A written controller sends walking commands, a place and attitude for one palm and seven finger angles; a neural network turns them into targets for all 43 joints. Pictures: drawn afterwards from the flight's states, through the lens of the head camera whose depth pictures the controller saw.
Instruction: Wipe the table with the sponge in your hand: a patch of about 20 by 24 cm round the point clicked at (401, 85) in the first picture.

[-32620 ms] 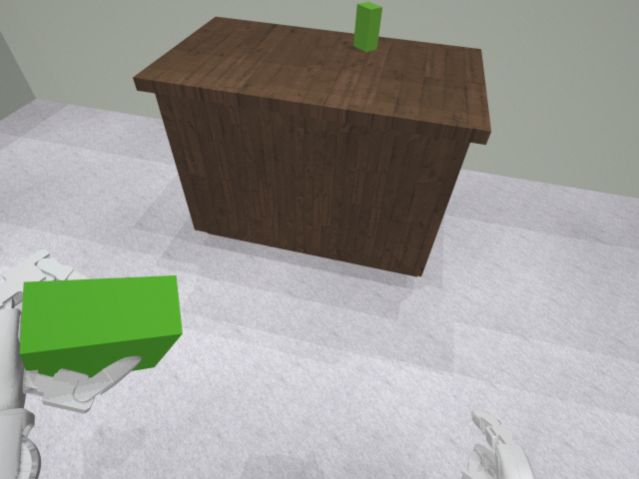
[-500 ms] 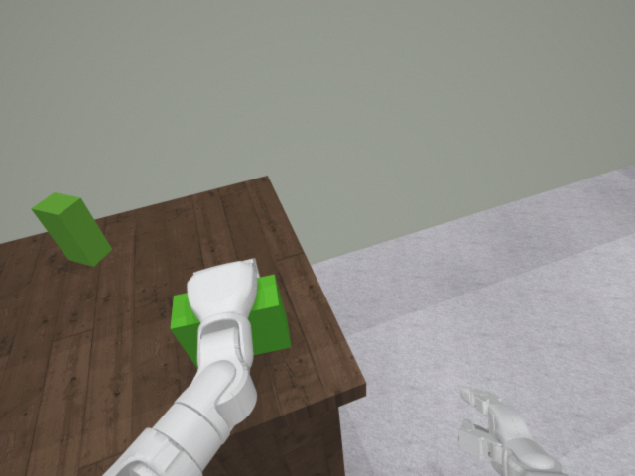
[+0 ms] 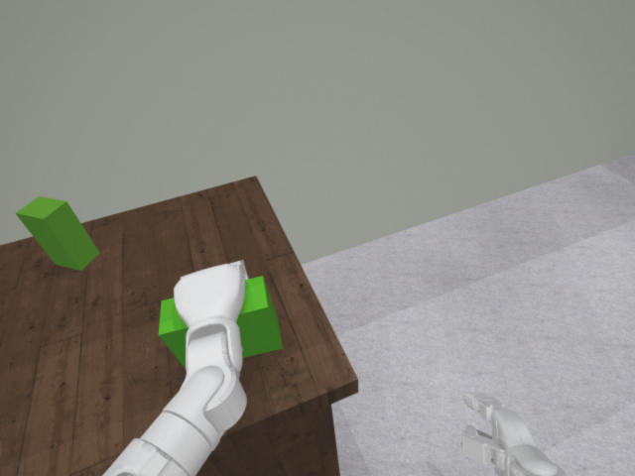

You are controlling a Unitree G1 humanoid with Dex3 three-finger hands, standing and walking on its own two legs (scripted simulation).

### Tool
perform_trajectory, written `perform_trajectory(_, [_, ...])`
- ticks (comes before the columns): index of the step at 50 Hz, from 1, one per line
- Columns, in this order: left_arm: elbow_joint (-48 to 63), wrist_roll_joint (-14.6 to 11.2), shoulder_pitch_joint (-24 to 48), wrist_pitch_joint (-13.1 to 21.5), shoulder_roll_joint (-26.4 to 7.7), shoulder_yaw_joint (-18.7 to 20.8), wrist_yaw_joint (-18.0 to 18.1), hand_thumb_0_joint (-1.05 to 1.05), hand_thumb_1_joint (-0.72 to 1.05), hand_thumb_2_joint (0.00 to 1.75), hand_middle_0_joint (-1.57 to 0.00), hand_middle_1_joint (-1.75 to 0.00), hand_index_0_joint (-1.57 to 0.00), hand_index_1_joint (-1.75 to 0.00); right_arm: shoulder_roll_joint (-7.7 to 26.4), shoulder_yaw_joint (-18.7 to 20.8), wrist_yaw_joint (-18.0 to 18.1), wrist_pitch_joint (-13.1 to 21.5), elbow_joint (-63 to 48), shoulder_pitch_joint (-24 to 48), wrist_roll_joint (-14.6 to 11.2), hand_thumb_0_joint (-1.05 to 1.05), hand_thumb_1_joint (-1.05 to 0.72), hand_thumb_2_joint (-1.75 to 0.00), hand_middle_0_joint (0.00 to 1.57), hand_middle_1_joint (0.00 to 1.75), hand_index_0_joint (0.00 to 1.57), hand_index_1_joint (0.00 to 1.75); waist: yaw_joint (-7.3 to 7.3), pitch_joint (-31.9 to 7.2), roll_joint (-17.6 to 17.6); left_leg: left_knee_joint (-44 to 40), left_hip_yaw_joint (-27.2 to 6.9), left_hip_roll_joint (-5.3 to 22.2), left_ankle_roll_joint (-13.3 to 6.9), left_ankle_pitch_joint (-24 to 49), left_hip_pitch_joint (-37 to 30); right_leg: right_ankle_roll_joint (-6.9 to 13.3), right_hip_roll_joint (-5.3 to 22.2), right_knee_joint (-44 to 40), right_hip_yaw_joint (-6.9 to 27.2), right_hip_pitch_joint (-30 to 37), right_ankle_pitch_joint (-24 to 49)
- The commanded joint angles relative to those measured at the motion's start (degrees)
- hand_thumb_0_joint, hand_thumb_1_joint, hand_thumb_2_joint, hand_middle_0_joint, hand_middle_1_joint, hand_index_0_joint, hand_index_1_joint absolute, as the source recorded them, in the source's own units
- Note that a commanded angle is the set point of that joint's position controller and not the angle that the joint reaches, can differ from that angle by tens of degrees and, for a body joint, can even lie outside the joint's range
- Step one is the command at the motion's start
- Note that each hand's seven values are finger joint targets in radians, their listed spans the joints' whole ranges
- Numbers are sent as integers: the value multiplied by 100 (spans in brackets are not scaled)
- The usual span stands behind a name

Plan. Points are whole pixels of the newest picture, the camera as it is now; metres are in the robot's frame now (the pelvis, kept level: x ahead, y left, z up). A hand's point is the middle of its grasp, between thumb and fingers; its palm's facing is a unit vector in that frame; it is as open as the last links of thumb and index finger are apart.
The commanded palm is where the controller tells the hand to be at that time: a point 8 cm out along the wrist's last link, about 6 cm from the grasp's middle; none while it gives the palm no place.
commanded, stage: slide back across to the middle lane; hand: left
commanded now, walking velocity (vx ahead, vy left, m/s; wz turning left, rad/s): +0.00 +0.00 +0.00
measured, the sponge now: (228, 332) +0.31 +0.17 +0.01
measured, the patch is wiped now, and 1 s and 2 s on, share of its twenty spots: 1.00 1.00 1.00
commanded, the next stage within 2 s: wipe forward along the middle lane in 0.74 s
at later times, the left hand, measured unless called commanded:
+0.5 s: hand (205, 323) +0.29 +0.19 +0.06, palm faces +0.05 -0.13 -0.99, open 9.4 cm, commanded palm +0.25 +0.20 +0.10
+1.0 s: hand (168, 338) +0.27 +0.23 +0.05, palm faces +0.00 -0.09 -1.00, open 9.4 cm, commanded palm +0.25 +0.24 +0.09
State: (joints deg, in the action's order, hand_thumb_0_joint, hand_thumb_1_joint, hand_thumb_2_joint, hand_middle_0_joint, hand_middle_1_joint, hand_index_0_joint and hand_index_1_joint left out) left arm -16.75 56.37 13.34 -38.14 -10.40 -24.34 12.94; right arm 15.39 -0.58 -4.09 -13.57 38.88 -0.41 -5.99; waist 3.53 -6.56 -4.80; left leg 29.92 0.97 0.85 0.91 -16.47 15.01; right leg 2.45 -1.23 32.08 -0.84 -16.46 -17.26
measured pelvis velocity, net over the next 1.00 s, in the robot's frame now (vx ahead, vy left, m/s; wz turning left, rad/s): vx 0.00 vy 0.00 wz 0.00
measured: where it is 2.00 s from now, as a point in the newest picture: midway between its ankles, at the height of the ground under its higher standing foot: outside the picture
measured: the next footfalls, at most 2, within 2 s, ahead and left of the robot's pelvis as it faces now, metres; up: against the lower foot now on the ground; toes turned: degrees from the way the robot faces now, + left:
none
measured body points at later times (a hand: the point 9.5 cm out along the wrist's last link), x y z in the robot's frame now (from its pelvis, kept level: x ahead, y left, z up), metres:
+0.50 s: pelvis +0.00 +0.00 +0.00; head -0.03 -0.04 +0.45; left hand +0.29 +0.19 +0.11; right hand +0.24 -0.20 -0.08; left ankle -0.01 +0.13 -0.73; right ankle -0.01 -0.09 -0.73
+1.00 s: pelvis +0.00 +0.00 +0.00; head -0.02 -0.05 +0.45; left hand +0.27 +0.23 +0.11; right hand +0.23 -0.22 -0.09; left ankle -0.01 +0.13 -0.73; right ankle -0.01 -0.09 -0.73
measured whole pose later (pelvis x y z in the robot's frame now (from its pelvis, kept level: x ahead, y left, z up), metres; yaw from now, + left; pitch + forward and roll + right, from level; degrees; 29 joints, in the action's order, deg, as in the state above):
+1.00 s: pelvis +0.00 +0.00 +0.00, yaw +0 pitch +0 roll +1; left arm -6.6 55.4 2.3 -31.0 -18.1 -14.5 7.7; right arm 15.9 -0.9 -0.2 -9.2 38.5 -1.1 -4.9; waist 4.6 -4.0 -5.3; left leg 27.4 0.8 0.9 0.8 -15.5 11.7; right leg 2.5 -1.4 29.6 -0.8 -13.2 -16.3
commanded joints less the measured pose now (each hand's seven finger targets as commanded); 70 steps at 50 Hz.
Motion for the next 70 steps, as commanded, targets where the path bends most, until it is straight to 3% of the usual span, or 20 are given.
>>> perform_trajectory(1, [272, -368, 345, -95, 97, 81, -191, 0, 10, 130, -120, -160, -120, -160, 488, 142, -23, 296, -1076, 1458, -46, 0, -90, -90, 20, 30, 20, 30, 89, -580, 1207, -213, 55, -273, -272, 1045, 121, 60, -1, -499, 196, 655, 1756])
perform_trajectory(5, [118, -295, 697, -125, 36, 93, -183, 0, 10, 130, -120, -160, -120, -160, 510, 142, -11, 292, -1020, 1452, -51, 0, -90, -90, 20, 30, 20, 30, 59, -521, 1138, -255, 23, -248, -261, 890, 112, 82, -21, -514, 162, 452, 1330])
perform_trajectory(9, [400, -327, 548, -93, -406, 572, -150, 0, 10, 130, -120, -160, -120, -160, 525, 152, 9, 305, -1067, 1519, -18, 0, -90, -90, 20, 30, 20, 30, 215, -785, 1004, -295, -16, -263, -263, 1066, 34, 116, -26, -490, 203, 729, 1522])
perform_trajectory(10, [443, -316, 573, -84, -193, 345, -158, 0, 10, 130, -120, -160, -120, -160, 482, 139, 16, 311, -1081, 1508, -20, 0, -90, -90, 20, 30, 20, 30, 161, -781, 1072, -270, 22, -268, -283, 1096, -15, 87, -1, -473, 165, 762, 1575])
perform_trajectory(19, [1059, -175, 417, -6, -810, 817, -284, 0, 10, 130, -120, -160, -120, -160, 499, 108, 65, 383, -1130, 1592, 6, 0, -90, -90, 20, 30, 20, 30, 232, -651, 897, -389, -62, -272, -296, 1182, -160, 133, -46, -568, 298, 844, 1505])
perform_trajectory(25, [1309, -130, 182, 143, -787, 725, -369, 0, 10, 130, -120, -160, -120, -160, 472, 78, 111, 446, -1140, 1548, 11, 0, -90, -90, 20, 30, 20, 30, 156, -450, 840, -419, -57, -266, -309, 1174, -243, 120, -40, -608, 312, 779, 1478])
perform_trajectory(29, [1397, -120, -73, 231, -1262, 1202, -383, 0, 10, 130, -120, -160, -120, -160, 523, 92, 165, 521, -1099, 1537, 31, 0, -90, -90, 20, 30, 20, 30, 228, -525, 871, -416, -69, -304, -297, 1220, -241, 122, -50, -662, 483, 936, 1674])
perform_trajectory(31, [1391, -107, -137, 256, -1044, 1004, -409, 0, 10, 130, -120, -160, -120, -160, 488, 77, 181, 544, -1105, 1518, 23, 0, -90, -90, 20, 30, 20, 30, 181, -437, 877, -409, -55, -301, -307, 1217, -243, 103, -39, -647, 410, 869, 1641])
perform_trajectory(39, [1625, -132, -528, 505, -1526, 1496, -510, 0, 10, 130, -120, -160, -120, -160, 555, 104, 277, 652, -1123, 1389, 63, 0, -90, -90, 20, 30, 20, 30, 227, -506, 828, -412, -90, -331, -317, 1302, -283, 107, -41, -689, 541, 994, 1849])
perform_trajectory(42, [1775, -175, -712, 603, -1292, 1315, -526, 0, 10, 130, -120, -160, -120, -160, 515, 117, 271, 700, -1181, 1363, 60, 0, -90, -90, 20, 30, 20, 30, 212, -422, 764, -405, -69, -316, -334, 1325, -292, 92, -22, -679, 435, 939, 1886])
perform_trajectory(49, [1189, -98, 8, 685, -1797, 1757, -467, 0, 10, 130, -120, -160, -120, -160, 640, 134, 467, 733, -977, 1151, 105, 0, -90, -90, 20, 30, 20, 30, 129, -361, 973, -450, -65, -328, -329, 971, -176, 64, -33, -834, 528, 773, 1452])
perform_trajectory(53, [789, -176, 186, 785, -1600, 1626, -500, 0, 10, 130, -120, -160, -120, -160, 634, 128, 542, 772, -956, 1065, 86, 0, -90, -90, 20, 30, 20, 30, 80, -408, 1014, -415, -55, -326, -336, 946, -92, 36, 3, -802, 393, 744, 1514])
perform_trajectory(54, [677, -151, 204, 814, -1860, 1860, -502, 0, 10, 130, -120, -160, -120, -160, 674, 144, 558, 762, -922, 1032, 104, 0, -90, -90, 20, 30, 20, 30, 110, -443, 920, -436, -67, -326, -324, 913, -87, 57, -7, -834, 463, 744, 1411])
perform_trajectory(56, [509, -190, 428, 905, -1559, 1593, -549, 0, 10, 130, -120, -160, -120, -160, 648, 134, 582, 774, -931, 953, 83, 0, -90, -90, 20, 30, 20, 30, 14, -394, 969, -388, -53, -322, -342, 898, -58, 39, 7, -812, 351, 646, 1463])
perform_trajectory(62, [-282, -113, 953, 1153, -1734, 1663, -617, 0, 10, 130, -120, -160, -120, -160, 718, 153, 651, 788, -850, 662, 75, 0, -90, -90, 20, 30, 20, 30, -71, -290, 990, -366, -61, -306, -334, 596, 185, 28, 10, -837, 293, 354, 1019])
perform_trajectory(64, [-439, -62, 826, 1243, -1889, 1851, -592, 0, 10, 130, -120, -160, -120, -160, 756, 187, 651, 785, -849, 593, 95, 0, -90, -90, 20, 30, 20, 30, 13, -476, 939, -347, -89, -314, -317, 696, 212, 58, -2, -784, 303, 424, 1121])
perform_trajectory(65, [-423, -69, 1065, 1293, -1564, 1550, -600, 0, 10, 130, -120, -160, -120, -160, 712, 177, 653, 777, -877, 561, 80, 0, -90, -90, 20, 30, 20, 30, -86, -485, 946, -314, -63, -311, -328, 695, 214, 41, 10, -746, 230, 366, 1151])
perform_trajectory(68, [-634, -65, 1298, 1365, -1538, 1516, -557, 0, 10, 130, -120, -160, -120, -160, 734, 197, 649, 775, -870, 466, 72, 0, -90, -90, 20, 30, 20, 30, -105, -472, 958, -279, -76, -300, -335, 608, 278, 46, 15, -753, 191, 226, 1038])
perform_trajectory(69, [-745, -11, 1385, 1372, -1797, 1734, -532, 0, 10, 130, -120, -160, -120, -160, 766, 218, 650, 760, -826, 426, 81, 0, -90, -90, 20, 30, 20, 30, -81, -489, 914, -297, -105, -288, -318, 598, 292, 69, -6, -744, 215, 204, 958])
perform_trajectory(70, [-775, -25, 1507, 1394, -1596, 1545, -528, 0, 10, 130, -120, -160, -120, -160, 732, 209, 662, 751, -853, 415, 68, 0, -90, -90, 20, 30, 20, 30, -133, -486, 959, -280, -86, -300, -334, 539, 329, 43, 8, -740, 178, 177, 888])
